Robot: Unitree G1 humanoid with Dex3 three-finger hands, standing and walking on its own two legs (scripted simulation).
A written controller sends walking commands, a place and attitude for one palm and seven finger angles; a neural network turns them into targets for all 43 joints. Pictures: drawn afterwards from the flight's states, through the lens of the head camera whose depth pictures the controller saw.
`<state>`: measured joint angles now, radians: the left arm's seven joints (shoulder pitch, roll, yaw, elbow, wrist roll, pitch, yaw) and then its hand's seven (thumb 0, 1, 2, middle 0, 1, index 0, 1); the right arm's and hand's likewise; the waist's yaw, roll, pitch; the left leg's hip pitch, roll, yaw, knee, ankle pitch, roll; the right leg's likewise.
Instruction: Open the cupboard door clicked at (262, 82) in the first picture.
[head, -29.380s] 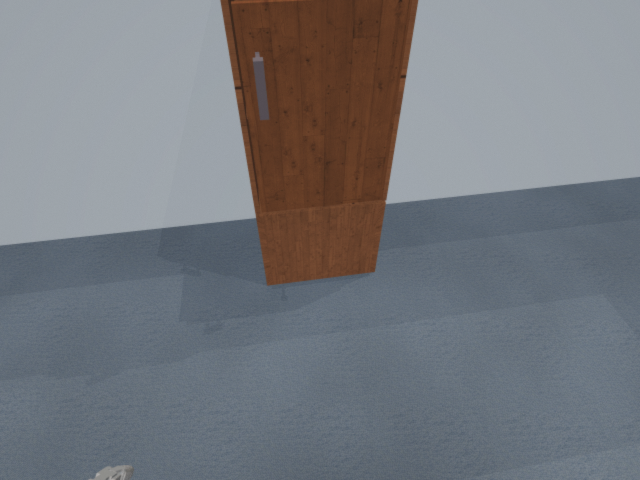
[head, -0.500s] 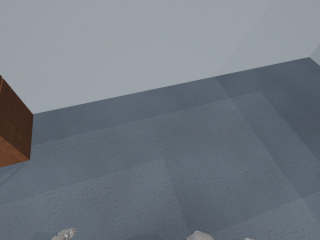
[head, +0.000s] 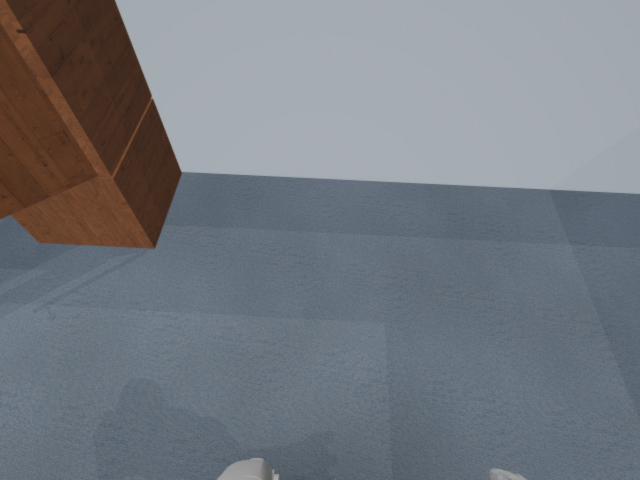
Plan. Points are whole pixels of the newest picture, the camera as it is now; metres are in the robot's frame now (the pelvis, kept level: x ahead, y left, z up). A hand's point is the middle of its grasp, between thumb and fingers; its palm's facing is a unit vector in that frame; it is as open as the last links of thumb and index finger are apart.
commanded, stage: turn to face it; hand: left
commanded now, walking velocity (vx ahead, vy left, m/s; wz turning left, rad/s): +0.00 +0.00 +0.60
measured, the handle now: out of the picture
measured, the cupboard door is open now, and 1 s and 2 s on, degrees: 41 41 41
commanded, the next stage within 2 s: take the last steps up to it in 1.20 s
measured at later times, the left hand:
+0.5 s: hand out of the picture +0.07 +0.20 -0.15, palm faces +0.25 -0.92 -0.30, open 7.4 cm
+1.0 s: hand out of the picture -0.08 +0.20 -0.18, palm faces +0.56 -0.79 -0.24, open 7.4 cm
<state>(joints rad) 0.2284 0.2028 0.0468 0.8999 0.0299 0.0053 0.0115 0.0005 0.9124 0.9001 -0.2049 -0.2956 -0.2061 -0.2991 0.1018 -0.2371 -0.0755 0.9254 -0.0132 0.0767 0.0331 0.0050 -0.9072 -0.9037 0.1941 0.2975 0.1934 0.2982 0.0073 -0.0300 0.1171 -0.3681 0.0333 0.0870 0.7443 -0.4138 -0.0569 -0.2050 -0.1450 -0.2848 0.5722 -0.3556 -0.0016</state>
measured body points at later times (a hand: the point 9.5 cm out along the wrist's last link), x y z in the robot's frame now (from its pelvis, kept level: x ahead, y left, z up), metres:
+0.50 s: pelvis +0.01 -0.03 -0.01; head +0.06 -0.04 +0.44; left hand +0.06 +0.25 -0.12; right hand +0.13 -0.26 -0.16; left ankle +0.00 +0.11 -0.72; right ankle +0.03 -0.14 -0.74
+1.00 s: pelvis +0.00 -0.01 +0.00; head +0.02 +0.04 +0.45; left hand -0.11 +0.24 -0.16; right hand +0.24 -0.15 -0.12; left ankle -0.04 +0.07 -0.73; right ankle +0.04 -0.16 -0.66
